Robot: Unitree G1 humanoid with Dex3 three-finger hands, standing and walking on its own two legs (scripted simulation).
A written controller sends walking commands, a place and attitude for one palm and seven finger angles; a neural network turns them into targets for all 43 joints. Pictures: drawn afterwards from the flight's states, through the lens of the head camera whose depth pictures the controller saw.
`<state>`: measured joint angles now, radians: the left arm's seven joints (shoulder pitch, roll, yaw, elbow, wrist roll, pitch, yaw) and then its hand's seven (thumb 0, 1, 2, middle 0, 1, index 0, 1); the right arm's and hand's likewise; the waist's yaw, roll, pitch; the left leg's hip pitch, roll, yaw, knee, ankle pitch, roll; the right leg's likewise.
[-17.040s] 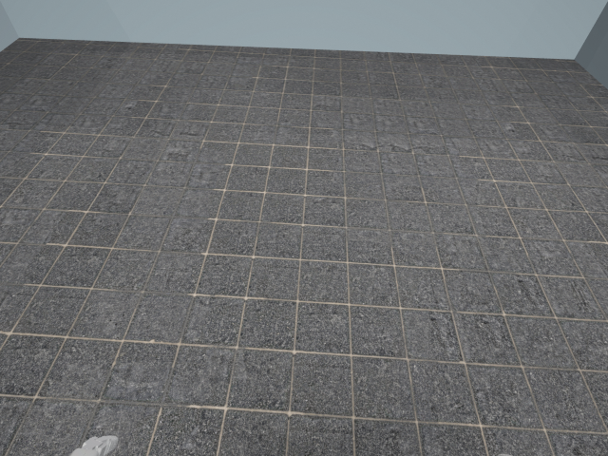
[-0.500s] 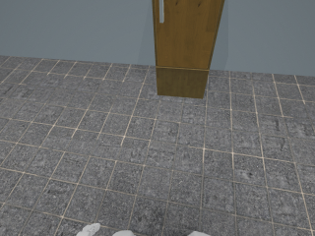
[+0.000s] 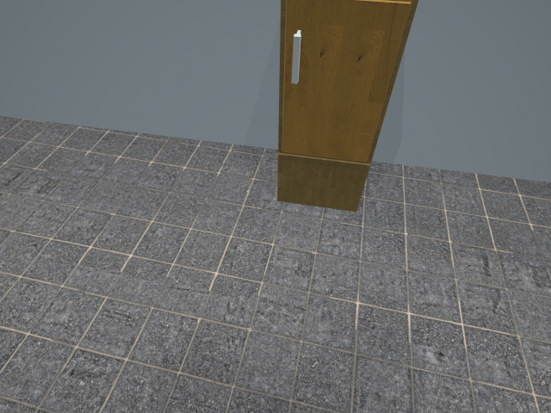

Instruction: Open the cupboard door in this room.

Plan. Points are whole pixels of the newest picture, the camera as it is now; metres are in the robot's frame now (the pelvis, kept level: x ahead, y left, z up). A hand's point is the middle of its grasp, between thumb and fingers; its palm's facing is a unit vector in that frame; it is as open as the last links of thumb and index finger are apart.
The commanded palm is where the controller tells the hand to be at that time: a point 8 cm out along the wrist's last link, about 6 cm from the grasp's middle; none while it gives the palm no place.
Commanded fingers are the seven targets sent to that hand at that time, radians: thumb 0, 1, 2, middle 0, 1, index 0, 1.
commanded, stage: stand and wait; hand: left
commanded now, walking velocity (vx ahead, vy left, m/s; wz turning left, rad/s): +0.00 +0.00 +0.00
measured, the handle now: (296, 57) +1.15 +0.02 -0.01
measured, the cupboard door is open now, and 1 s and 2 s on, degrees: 0 0 0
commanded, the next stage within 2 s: look at it before walking up in 0.36 s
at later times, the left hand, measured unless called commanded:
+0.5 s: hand out of the picture +0.01 +0.16 -0.18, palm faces +0.03 -0.98 -0.20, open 7.4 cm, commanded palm none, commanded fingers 0.00 0.90 0.90 -0.20 -0.30 -0.20 -0.30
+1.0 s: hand out of the picture +0.00 +0.16 -0.18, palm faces +0.03 -0.98 -0.21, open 7.4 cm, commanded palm none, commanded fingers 0.00 0.90 0.90 -0.20 -0.30 -0.20 -0.30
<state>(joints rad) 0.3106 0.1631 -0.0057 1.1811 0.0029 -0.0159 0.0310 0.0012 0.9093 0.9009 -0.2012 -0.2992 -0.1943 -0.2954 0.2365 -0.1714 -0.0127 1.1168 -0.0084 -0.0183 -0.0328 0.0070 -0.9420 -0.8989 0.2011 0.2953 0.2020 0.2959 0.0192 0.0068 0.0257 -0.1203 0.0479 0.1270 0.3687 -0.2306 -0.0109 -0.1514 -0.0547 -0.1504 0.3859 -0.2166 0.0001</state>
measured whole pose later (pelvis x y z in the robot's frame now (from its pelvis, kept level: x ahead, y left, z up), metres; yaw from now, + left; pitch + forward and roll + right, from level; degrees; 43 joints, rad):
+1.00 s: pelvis +0.00 -0.01 +0.00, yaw +0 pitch -2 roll +0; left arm 0.27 0.16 0.00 1.15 0.01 -0.03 0.03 0.00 0.90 0.90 -0.20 -0.30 -0.20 -0.30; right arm 0.26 -0.16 -0.02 1.15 -0.01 -0.02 -0.03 0.01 -0.91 -0.90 0.20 0.30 0.20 0.30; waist 0.00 0.00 0.04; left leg -0.11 0.07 0.12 0.38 -0.24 -0.03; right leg -0.14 -0.03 -0.16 0.39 -0.23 -0.02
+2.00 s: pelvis +0.24 -0.08 -0.01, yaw -13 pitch -1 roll -1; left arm 0.18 0.17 0.04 1.07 0.02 -0.06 0.01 0.00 0.94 0.90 -0.20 -0.30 -0.20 -0.30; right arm 0.16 -0.19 -0.07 1.02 -0.02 -0.02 -0.01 0.01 -0.91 -0.90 0.20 0.29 0.20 0.29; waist -0.02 0.03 0.08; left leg -0.55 0.14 0.05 1.10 -0.29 -0.04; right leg -0.27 0.03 -0.16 0.50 -0.22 -0.09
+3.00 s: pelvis +0.55 -0.13 -0.01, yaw -8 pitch -1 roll +0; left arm 0.20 0.15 0.03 1.06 0.02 -0.02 0.03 -0.01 0.93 0.90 -0.20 -0.30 -0.20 -0.30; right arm 0.18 -0.19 -0.05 1.06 -0.01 0.03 -0.02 0.01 -0.93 -0.90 0.20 0.29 0.20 0.30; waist 0.02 0.03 0.07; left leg -0.41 0.06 0.04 0.80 -0.38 -0.04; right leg -0.23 -0.05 -0.18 0.47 -0.22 -0.04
